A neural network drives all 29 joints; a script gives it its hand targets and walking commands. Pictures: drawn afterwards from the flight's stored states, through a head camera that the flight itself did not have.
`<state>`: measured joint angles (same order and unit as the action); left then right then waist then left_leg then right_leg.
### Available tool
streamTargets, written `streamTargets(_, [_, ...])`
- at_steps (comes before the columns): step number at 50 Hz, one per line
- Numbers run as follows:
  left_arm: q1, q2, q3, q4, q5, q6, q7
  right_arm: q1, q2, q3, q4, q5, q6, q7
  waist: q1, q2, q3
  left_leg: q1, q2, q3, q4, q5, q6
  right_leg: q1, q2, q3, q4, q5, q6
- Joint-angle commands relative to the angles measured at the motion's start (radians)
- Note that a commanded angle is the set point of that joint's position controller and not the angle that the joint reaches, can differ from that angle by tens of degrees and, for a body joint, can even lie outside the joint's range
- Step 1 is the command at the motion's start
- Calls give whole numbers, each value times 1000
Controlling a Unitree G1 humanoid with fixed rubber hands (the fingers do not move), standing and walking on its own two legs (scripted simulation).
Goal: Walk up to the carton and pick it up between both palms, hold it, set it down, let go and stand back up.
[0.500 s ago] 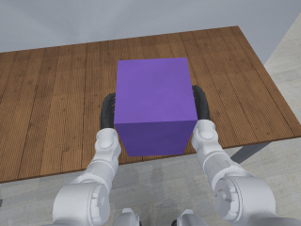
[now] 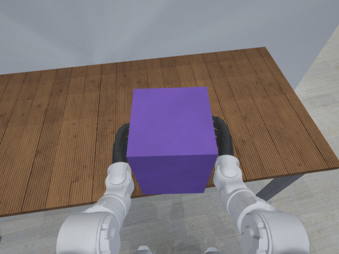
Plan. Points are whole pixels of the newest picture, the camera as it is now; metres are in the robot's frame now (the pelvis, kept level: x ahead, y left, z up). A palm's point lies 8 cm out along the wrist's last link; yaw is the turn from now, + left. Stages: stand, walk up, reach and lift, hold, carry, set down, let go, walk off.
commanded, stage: reach and lift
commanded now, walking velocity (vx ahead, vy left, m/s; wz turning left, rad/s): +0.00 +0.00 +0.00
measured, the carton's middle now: (171, 146) +0.39 +0.01 +0.00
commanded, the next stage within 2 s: none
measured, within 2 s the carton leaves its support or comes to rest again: leaves its support in 1.24 s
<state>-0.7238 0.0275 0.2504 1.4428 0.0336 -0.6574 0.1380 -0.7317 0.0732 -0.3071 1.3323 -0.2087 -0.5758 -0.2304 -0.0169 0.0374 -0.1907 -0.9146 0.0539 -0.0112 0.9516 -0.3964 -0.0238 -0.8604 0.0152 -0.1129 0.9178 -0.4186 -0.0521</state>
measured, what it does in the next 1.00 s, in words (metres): stands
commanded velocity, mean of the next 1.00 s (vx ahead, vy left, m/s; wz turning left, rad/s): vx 0.00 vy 0.00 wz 0.00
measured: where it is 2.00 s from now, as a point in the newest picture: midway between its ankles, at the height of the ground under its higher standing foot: outside the picture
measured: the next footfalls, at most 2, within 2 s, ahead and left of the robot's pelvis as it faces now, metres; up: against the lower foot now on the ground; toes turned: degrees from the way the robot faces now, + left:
none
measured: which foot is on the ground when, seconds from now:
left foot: down 0.00-1.00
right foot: down 0.00-1.00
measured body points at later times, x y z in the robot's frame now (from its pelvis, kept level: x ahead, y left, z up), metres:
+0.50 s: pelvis +0.00 -0.01 +0.00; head +0.08 +0.00 +0.44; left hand +0.39 +0.14 -0.01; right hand +0.39 -0.12 +0.00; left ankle +0.02 +0.13 -0.68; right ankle +0.01 -0.09 -0.68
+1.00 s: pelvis -0.01 -0.01 +0.00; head +0.08 +0.00 +0.44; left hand +0.38 +0.14 -0.01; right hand +0.39 -0.12 +0.00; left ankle +0.02 +0.13 -0.68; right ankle +0.01 -0.09 -0.68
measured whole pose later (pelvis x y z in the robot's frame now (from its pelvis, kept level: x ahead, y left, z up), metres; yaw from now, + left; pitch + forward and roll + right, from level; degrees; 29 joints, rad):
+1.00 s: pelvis -0.01 -0.01 +0.00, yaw +1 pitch +23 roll -2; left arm -0.72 0.04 0.11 1.39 -0.09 -0.59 0.17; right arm -0.73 0.04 -0.15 1.26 -0.11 -0.45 -0.25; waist -0.03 0.03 -0.24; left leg -0.99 0.05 -0.04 0.95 -0.36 -0.04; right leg -0.93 0.02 -0.14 0.91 -0.40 -0.06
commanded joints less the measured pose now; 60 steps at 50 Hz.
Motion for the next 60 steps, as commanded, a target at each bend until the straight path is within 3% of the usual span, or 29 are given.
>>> streamTargets(1, [-618,-654,-266,-129,152,-41,-152,-477,750,332,19,-147,3,195,-9,18,-638,299,-78,24,-66,442,-36,403,32,67,-102,557,56])
streamTargets(3, [-630,-666,-273,-135,139,-39,-154,-485,768,352,1,-134,14,192,-9,2,-645,275,-81,23,-68,421,-29,413,34,71,-101,540,64])
streamTargets(7, [-636,-684,-289,-157,137,-38,-148,-484,769,361,-21,-124,26,189,-13,22,-667,291,-83,18,-67,426,-33,406,35,69,-100,533,62])
streamTargets(12, [-651,-715,-318,-176,115,-27,-145,-490,782,368,-43,-113,39,181,-38,37,-697,316,-83,5,-64,432,-37,378,38,68,-110,515,59])
streamTargets(18, [-680,-722,-326,-182,106,-30,-141,-498,799,390,-70,-102,60,179,-36,24,-685,279,-81,2,-76,418,-25,411,34,71,-97,536,66])
streamTargets(24, [-713,-720,-312,-205,108,-18,-134,-505,784,381,-61,-91,74,172,-30,32,-674,296,-80,0,-90,398,-23,372,33,75,-120,467,64])
streamTargets(30, [-717,-762,-348,-203,96,-18,-128,-529,798,399,-77,-79,66,169,-43,51,-726,327,-79,-8,-62,456,-30,355,37,73,-114,504,62])
streamTargets(32, [-741,-755,-350,-215,83,-23,-127,-529,815,408,-79,-86,68,167,-44,20,-742,297,-82,-9,-72,429,-19,366,37,74,-109,514,70])
streamTargets(40, [-781,-773,-386,-267,65,-15,-117,-534,814,437,-109,-72,84,162,-56,36,-768,315,-77,-17,-79,430,-21,357,39,73,-103,532,72])
streamTargets(43, [-796,-794,-410,-307,57,-11,-107,-538,810,438,-132,-59,84,160,-58,64,-796,341,-73,-22,-75,457,-30,325,44,73,-114,505,66])
streamTargets(49, [-794,-801,-431,-320,37,-14,-107,-576,847,510,-218,-32,84,150,-33,28,-862,281,-83,-19,-78,438,-15,407,40,91,-95,574,91])
streamTargets(54, [-847,-830,-478,-401,7,-4,-103,-589,866,545,-270,-1,104,145,-54,53,-884,310,-89,-22,-79,457,-24,409,41,97,-100,582,91])
streamTargets(60, [-861,-827,-524,-511,-34,27,-93,-605,870,634,-388,66,144,141,-36,28,-913,313,-92,-37,-86,469,-17,429,47,109,-100,617,105])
